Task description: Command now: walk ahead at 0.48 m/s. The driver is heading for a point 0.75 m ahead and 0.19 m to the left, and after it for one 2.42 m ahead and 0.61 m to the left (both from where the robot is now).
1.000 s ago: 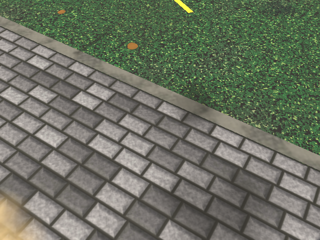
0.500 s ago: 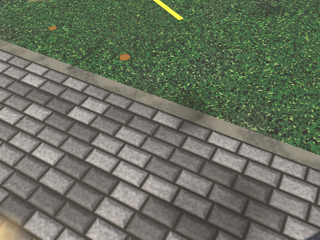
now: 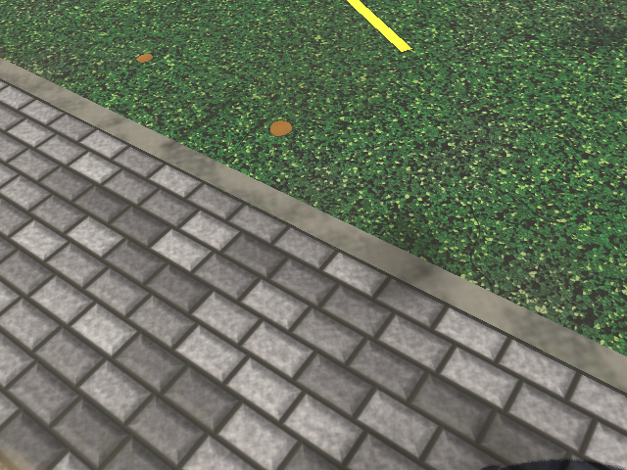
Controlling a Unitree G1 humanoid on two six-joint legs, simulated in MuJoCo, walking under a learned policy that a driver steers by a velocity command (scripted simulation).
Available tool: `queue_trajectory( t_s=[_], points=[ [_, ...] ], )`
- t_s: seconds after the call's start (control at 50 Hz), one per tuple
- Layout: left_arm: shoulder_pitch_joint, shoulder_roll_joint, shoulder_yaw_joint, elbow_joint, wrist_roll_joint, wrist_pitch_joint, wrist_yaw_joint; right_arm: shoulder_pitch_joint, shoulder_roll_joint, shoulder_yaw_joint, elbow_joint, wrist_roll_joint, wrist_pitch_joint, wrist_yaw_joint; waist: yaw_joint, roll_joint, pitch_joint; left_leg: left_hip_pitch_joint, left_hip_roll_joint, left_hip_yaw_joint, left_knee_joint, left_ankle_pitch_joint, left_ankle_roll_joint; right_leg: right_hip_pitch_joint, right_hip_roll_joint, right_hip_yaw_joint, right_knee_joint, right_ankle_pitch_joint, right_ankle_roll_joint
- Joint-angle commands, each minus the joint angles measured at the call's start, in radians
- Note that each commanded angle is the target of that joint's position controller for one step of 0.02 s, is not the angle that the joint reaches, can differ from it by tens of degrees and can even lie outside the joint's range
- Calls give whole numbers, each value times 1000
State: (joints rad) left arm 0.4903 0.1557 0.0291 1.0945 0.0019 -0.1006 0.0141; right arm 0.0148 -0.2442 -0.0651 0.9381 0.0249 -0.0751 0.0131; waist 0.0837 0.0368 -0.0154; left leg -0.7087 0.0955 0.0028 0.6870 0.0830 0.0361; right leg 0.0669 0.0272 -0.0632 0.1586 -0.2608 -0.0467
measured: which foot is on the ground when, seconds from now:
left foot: up 0.00-0.16, down 0.18-0.72, up 0.74-1.00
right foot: down 0.00-0.18, up 0.20-0.68, down 0.70-1.00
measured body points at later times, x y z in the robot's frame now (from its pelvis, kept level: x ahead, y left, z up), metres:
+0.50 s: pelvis +0.30 +0.05 +0.00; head +0.32 +0.05 +0.45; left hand +0.47 +0.30 -0.11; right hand +0.29 -0.21 -0.14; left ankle +0.27 +0.14 -0.75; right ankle +0.45 -0.13 -0.68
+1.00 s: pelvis +0.59 -0.02 +0.00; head +0.60 -0.02 +0.45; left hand +0.57 +0.25 -0.13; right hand +0.74 -0.28 -0.13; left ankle +0.66 +0.17 -0.66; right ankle +0.58 -0.11 -0.75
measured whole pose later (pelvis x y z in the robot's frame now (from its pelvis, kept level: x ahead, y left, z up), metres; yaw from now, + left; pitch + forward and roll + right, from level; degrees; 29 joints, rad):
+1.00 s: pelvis +0.59 -0.02 +0.00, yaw +9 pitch +0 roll -2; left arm 0.30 0.22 0.08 0.98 0.02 -0.11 0.00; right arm 0.17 -0.27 -0.09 0.94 0.03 -0.04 -0.01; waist 0.04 0.04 0.01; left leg -0.69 0.12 -0.08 1.03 -0.12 0.05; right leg -0.10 0.02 -0.20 0.28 -0.19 -0.05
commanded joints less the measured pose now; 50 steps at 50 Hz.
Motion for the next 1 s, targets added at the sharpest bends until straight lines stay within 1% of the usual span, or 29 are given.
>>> queue_trajectory(
  t_s=[0.02, 0.1, 0.14, 0.16, 0.18, 0.2, 0.22, 0.24, 0.26, 0.28, 0.3, 0.34, 0.38, 0.46, 0.52, 0.6, 0.66, 0.68, 0.7, 0.72, 0.74, 0.76, 0.78, 0.8, 0.82, 0.84, 0.88, 0.94, 1.0],
  points=[
    [70, 157, 32, -19, -7, 3, 7, -192, -22, 10, -101, 5, -21, 20, 6, -109, 163, -77, -19, 30, -92, 10, 9, -8, -261, 110, -63, 275, -120],
    [57, 188, 49, -22, -12, 18, 9, -221, -41, 12, -136, 9, -38, 44, -23, -136, 155, 13, -54, 60, -173, -102, 53, 79, -296, 85, 37, 526, -109],
    [25, 220, 60, -33, -9, 26, 10, -71, -105, -18, -107, 6, -41, 39, -113, -193, 36, 256, -128, 107, -170, -159, 91, 93, -289, 67, 222, 937, -86],
    [-3, 217, 57, -43, -7, 30, 8, 122, -154, -44, -51, 9, -38, 31, -207, -195, -74, 510, -144, 110, -179, -125, 124, 18, -248, 36, 428, 1012, -58],
    [-23, 194, 44, -73, 4, 28, 4, 326, -224, -65, -7, -7, -33, 18, -277, -114, -226, 877, 43, -106, -130, -134, 189, -255, -199, 23, 743, 708, -28],
    [114, 23, -3, -82, -5, 2, -16, 418, -282, -72, 23, -23, -30, 21, -183, 188, -420, 1230, 315, -649, -255, -347, 367, -649, 14, 82, 1128, -168, 33],
    [30, 109, 18, -75, -38, -31, -20, 410, -191, -46, 31, -22, -26, 19, -224, 139, -408, 1190, 292, -754, -376, -394, 330, -750, 6, 235, 1269, -281, 7],
    [-82, 168, 35, -119, -60, -45, -19, 300, -144, -32, 15, -13, -30, 18, -201, 120, -227, 1041, 259, -567, -388, -311, 277, -831, -52, 195, 1291, -223, -9],
    [-148, 183, 37, -137, -56, -49, -8, 200, -105, -18, -10, -14, -37, 20, -162, 3, -141, 853, 226, -426, -413, -192, 246, -786, -110, 165, 1240, -124, -14],
    [-176, 184, 50, -140, -39, -41, 2, 147, -71, -8, -12, -24, -44, 26, -123, -39, -75, 697, 187, -327, -440, -103, 225, -732, -143, 146, 1178, -70, -13],
    [-144, 163, 55, -139, -30, -24, 6, 133, -48, 0, -4, -35, -49, 30, -81, -15, -60, 605, 153, -260, -469, -85, 212, -660, -173, 154, 1135, -38, -17],
    [-116, 115, 52, -141, -30, 2, 9, 157, -55, 1, 18, -32, -49, 27, -54, 19, -22, 514, 130, -201, -525, -96, 218, -623, -190, 143, 1065, -30, -15],
    [-181, 121, 55, -172, -24, 15, 10, 187, -91, -4, 32, -30, -50, 11, -49, 20, 28, 472, 130, -163, -565, -82, 227, -676, -206, 131, 974, 19, 6],
    [-347, 128, 52, -229, -9, 13, 1, 257, -121, -9, 43, -25, -38, -15, -87, 6, 61, 515, 102, -95, -581, -50, 199, -756, -199, 105, 706, 248, 36],
    [-464, 115, 41, -256, -16, 8, -13, 313, -137, -12, 52, -15, -34, -19, -126, 10, 78, 544, 80, -46, -579, -63, 170, -706, -152, 60, 518, 357, 35],
    [-572, 129, 34, -298, -26, 2, -37, 387, -149, -19, 82, -5, -19, -20, -158, 19, 105, 686, 137, -58, -522, -84, 160, -731, -128, 60, 404, 307, 17],
    [-536, 171, 47, -309, -26, -9, -49, 380, -165, -27, 85, -2, -3, -24, -111, 39, 82, 746, 173, -90, -427, 44, 135, -631, -97, 56, 350, 198, -19],
    [-444, 199, 63, -287, -24, -14, -48, 352, -169, -28, 77, -2, 2, -24, -53, 46, 31, 735, 149, -76, -325, 194, 118, -497, -64, 31, 326, 185, -36],
    [-262, 253, 91, -233, -20, -16, -40, 336, -144, -17, 65, -7, 5, -23, 26, 28, -81, 656, 90, -41, -123, 255, 90, -245, -59, 31, 339, 204, -64],
    [-71, 343, 113, -202, -4, -16, -28, 346, -98, 2, 33, -28, 4, -21, 75, -105, -255, 436, 10, 15, 219, -41, 49, 76, -271, 260, 360, 206, -127],
    [-39, 381, 117, -181, 4, -12, -37, 478, 34, 34, 38, -5, -16, -15, 2, -378, -389, 87, -151, -27, 525, -649, 5, 352, -473, 717, 206, 7, -259],
    [-62, 272, 88, -195, 1, -16, -38, 408, -94, 4, 48, 21, -30, -16, 33, -246, -329, -3, -102, -151, 639, -654, 19, 290, -439, 721, 155, -75, -215],
    [-150, 227, 73, -210, -3, -19, -33, 321, -134, -9, 19, 34, -36, -17, 19, -200, -190, -56, -56, -130, 653, -561, 33, 158, -415, 555, 143, -29, -166],
    [-232, 201, 62, -223, -1, -21, -34, 283, -124, -11, 14, 28, -33, -25, -16, -118, -121, -12, -5, -112, 618, -468, 30, 13, -382, 438, 113, 63, -146],
    [-280, 174, 57, -223, 4, -23, -35, 271, -110, -19, 15, 15, -23, -30, -44, -107, -65, 30, 25, -111, 565, -410, 28, -97, -349, 341, 76, 111, -132],
    [-299, 157, 52, -216, 13, -26, -35, 294, -90, -23, 18, 14, -7, -28, -74, -132, -45, 90, 49, -118, 535, -371, 30, -167, -323, 270, 45, 137, -119],
    [-294, 152, 54, -200, 14, -30, -30, 310, -52, -24, 19, 19, 18, -25, -95, -129, -13, 108, 57, -110, 501, -340, 30, -216, -302, 172, 2, 186, -123],
    [-268, 188, 66, -184, 18, -31, -12, 241, -51, -31, -16, 9, 37, -25, -96, -97, 34, 16, 58, -126, 422, -232, 16, -210, -305, 79, -30, 260, -129],
    [-245, 201, 70, -178, 19, -24, 4, 174, -48, -33, -46, 1, 34, -13, -86, -91, 58, -31, 44, -119, 277, -104, 2, -174, -296, -3, -42, 288, -119]
  ],
)
Next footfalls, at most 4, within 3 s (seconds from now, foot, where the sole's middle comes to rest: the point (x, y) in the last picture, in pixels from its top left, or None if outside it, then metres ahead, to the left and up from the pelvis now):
0.18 left None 0.31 0.14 -0.78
0.70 right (420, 427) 0.62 -0.11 -0.78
1.28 left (300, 324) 0.86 0.18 -0.78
1.80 right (324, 216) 1.24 0.14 -0.78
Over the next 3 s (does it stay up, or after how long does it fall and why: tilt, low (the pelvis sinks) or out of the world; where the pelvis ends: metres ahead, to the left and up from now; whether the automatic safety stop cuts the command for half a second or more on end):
stays up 1.30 0.28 -0.01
